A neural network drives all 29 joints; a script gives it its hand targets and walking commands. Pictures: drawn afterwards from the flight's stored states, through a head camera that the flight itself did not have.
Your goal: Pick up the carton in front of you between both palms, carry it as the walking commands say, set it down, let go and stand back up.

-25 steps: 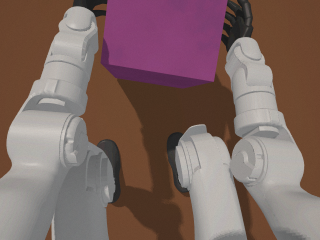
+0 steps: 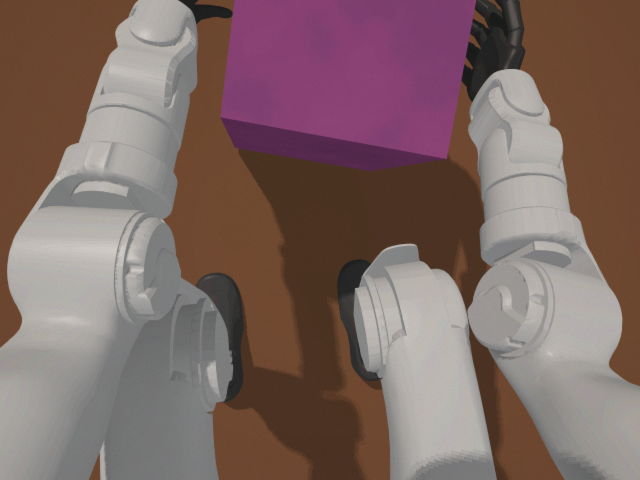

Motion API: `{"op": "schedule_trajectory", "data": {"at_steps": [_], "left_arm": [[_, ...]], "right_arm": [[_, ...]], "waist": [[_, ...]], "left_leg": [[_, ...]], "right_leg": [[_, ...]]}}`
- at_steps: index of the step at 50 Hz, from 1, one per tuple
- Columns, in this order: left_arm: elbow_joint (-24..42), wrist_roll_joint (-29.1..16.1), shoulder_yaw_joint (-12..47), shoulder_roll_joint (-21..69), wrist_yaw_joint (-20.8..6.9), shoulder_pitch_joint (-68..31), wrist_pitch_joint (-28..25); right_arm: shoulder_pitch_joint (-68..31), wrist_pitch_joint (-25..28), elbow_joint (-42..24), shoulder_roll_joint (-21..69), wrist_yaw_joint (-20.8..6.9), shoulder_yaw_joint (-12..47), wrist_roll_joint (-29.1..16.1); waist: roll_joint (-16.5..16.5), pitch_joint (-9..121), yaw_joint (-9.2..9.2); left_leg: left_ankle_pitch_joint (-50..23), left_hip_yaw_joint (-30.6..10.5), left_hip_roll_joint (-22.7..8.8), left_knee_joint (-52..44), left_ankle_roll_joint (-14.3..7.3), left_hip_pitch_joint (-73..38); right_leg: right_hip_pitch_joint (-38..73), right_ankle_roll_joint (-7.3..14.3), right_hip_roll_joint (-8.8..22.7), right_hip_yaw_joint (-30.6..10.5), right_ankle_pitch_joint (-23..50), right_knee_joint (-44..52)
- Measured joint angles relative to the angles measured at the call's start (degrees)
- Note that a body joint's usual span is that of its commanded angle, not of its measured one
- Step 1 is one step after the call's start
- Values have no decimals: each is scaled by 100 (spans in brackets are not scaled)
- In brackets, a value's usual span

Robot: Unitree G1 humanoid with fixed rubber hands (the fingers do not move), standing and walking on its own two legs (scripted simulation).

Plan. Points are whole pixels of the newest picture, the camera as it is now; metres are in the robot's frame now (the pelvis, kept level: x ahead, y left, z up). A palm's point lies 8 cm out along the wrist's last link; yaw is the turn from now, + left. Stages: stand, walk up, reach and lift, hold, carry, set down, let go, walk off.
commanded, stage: set down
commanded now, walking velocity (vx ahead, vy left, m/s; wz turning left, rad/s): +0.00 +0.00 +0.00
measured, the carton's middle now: (330, 67) +0.53 -0.06 -0.24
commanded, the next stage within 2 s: let go in 1.46 s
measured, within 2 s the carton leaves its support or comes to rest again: neither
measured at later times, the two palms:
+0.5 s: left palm out of the picture +0.57 +0.14 -0.16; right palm (507, 82) +0.49 -0.23 -0.16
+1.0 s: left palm out of the picture +0.58 +0.15 +0.01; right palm out of the picture +0.49 -0.23 +0.01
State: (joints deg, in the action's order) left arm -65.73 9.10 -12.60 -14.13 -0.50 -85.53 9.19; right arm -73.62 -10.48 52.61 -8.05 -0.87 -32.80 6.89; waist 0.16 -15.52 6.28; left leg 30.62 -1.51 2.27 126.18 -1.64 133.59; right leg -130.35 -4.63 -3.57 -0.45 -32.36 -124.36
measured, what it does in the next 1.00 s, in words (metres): rises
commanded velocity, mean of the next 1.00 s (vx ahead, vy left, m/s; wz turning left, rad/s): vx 0.00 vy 0.00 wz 0.00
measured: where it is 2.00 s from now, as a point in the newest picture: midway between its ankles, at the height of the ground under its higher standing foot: (296, 348)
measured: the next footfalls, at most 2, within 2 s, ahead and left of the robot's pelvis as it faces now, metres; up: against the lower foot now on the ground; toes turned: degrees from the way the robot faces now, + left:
none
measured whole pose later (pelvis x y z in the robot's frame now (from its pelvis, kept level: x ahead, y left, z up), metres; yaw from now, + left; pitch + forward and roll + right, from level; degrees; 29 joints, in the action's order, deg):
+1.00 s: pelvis +0.01 -0.01 +0.12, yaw +1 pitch +46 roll -3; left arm -59.3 -2.0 -5.3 -23.1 1.2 -75.0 9.5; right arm -59.7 -8.0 43.2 -9.3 7.2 -18.2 -8.2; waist -1.5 0.6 8.3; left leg 28.8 -2.4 1.8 103.0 0.3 120.4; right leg -118.9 -2.1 -3.0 -0.4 -29.5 -102.0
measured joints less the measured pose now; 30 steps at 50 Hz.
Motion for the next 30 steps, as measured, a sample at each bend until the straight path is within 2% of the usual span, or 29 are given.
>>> {"op": "schedule_trajectory", "data": {"at_steps": [6, 9, 13, 16, 19, 22, 25, 30], "left_arm": [[-117, -80, 151, -119, 1, -68, -88], [-245, -231, 339, -265, 86, -77, -218], [-438, -894, 888, -706, 365, -9, -397], [-386, -1499, 1354, -1067, 416, 103, -489], [-241, -1950, 1699, -1290, 396, 160, -547], [-104, -2165, 1838, -1356, 372, 148, -565], [75, -2148, 1775, -1327, 373, 195, -548], [531, -1866, 1459, -1135, 416, 562, -394]], "right_arm": [[-89, 148, 165, 2, 11, -9, -21], [-157, 398, 471, -59, 114, 218, -184], [-214, 726, 952, -240, 458, 771, -805], [-148, 890, 1023, -392, 600, 1168, -1249], [-45, 970, 930, -543, 670, 1486, -1625], [81, 981, 727, -632, 730, 1718, -1898], [245, 950, 415, -610, 804, 1872, -2038], [719, 760, -362, -421, 955, 1944, -2026]], "waist": [[38, -137, 48], [71, -304, 97], [105, -597, 132], [101, -715, 146], [81, -701, 139], [70, -565, 121], [76, -366, 101], [38, 63, 97]], "left_leg": [[-22, 11, 5, 27, 14, -67], [-33, 5, 13, 20, 41, -144], [-17, -27, 31, 3, 95, -269], [26, -50, 46, 19, 139, -320], [78, -70, 56, 48, 183, -322], [122, -96, 54, 65, 223, -284], [174, -118, 12, 47, 250, -280], [251, -117, -61, -204, 261, -462]], "right_leg": [[59, -5, 0, -12, 16, -43], [128, 1, 6, -9, 26, -48], [238, 45, 26, 21, 10, -48], [276, 103, 50, 50, -34, -82], [261, 156, 69, 76, -84, -129], [201, 196, 69, 103, -117, -158], [155, 225, 31, 122, -121, -134], [275, 262, -26, 111, -127, 121]]}}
